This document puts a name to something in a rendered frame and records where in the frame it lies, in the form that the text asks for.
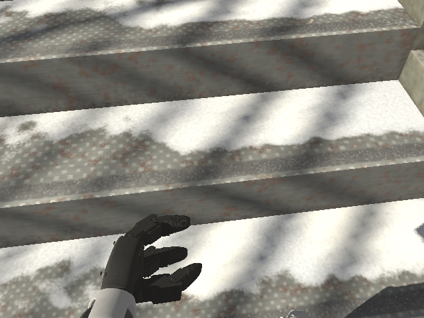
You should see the left robot forearm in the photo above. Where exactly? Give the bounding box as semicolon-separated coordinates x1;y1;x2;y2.
80;288;136;318

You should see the robot left hand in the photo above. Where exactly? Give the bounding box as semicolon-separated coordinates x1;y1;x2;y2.
100;214;202;305

